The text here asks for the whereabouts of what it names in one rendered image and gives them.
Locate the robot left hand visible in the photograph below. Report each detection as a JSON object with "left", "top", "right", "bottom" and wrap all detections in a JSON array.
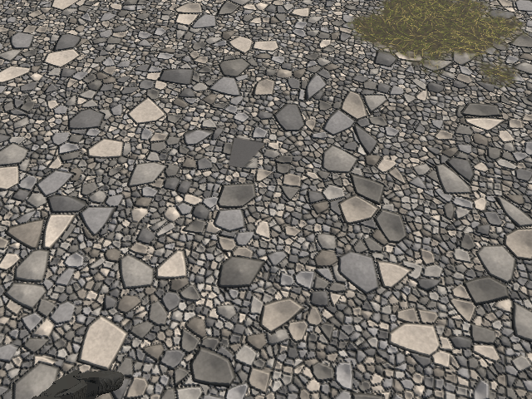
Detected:
[{"left": 32, "top": 370, "right": 124, "bottom": 399}]

